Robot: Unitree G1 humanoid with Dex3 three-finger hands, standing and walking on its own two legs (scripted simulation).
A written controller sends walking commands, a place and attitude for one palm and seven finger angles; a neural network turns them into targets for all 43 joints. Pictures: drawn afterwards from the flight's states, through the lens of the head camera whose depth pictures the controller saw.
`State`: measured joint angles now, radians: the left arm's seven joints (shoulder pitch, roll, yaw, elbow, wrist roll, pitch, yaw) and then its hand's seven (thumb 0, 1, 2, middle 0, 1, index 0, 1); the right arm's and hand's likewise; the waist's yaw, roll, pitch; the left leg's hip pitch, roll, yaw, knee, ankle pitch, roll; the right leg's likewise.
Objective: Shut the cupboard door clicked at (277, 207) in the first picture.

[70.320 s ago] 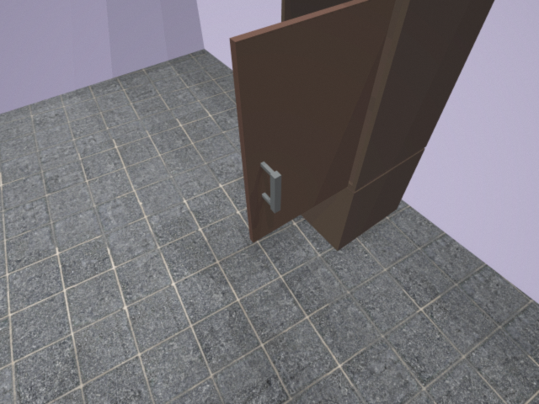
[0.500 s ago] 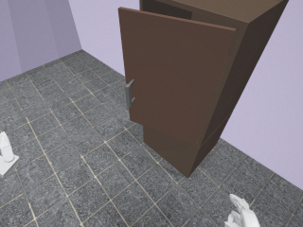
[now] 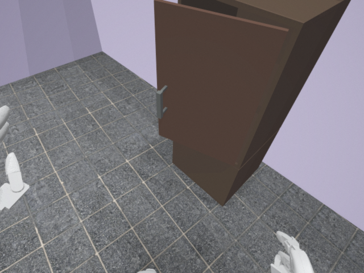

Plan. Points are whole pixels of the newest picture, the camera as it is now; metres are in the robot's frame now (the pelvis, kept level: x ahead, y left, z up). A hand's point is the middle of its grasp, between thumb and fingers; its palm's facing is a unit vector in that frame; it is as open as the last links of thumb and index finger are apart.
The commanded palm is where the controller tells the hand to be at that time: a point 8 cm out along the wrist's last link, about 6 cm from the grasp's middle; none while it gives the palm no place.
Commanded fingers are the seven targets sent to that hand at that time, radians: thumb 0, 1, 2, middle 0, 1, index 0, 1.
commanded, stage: step back with the hand held close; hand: left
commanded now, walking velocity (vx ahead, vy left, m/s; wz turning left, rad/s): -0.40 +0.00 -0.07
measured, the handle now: (162, 102) +0.74 +0.11 -0.09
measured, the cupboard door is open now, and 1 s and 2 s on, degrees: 18 18 18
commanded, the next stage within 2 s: stop stepping back and stand still in 0.32 s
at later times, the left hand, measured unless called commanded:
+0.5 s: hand out of the picture +0.13 +0.27 +0.19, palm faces +0.39 -0.83 -0.40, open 7.4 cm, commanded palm +0.04 +0.31 +0.19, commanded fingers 0.00 0.90 0.90 -0.20 -0.30 -0.20 -0.30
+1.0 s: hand out of the picture +0.09 +0.25 +0.19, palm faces +0.29 -0.82 -0.49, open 7.4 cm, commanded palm +0.04 +0.30 +0.19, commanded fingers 0.00 0.90 0.90 -0.20 -0.30 -0.20 -0.30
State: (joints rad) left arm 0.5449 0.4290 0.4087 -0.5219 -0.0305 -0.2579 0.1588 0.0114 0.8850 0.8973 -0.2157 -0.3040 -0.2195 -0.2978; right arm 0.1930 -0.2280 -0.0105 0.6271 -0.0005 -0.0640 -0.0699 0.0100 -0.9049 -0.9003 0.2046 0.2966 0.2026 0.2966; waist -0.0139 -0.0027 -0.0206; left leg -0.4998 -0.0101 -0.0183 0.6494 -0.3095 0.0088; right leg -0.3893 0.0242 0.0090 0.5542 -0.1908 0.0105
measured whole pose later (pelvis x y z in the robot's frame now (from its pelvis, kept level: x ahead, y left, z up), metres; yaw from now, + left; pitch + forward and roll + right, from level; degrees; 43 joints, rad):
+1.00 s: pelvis -0.14 +0.02 +0.01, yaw -7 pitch +0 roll -1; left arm 0.63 0.47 0.42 -0.51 -0.04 -0.20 0.16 0.01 0.88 0.90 -0.22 -0.30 -0.22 -0.30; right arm 0.32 -0.19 0.02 0.67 -0.01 -0.06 -0.06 0.01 -0.90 -0.90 0.21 0.30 0.20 0.30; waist -0.05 -0.01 -0.07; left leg -0.47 0.01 0.01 0.78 -0.33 -0.02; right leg -0.20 0.06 -0.05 0.47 -0.28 -0.07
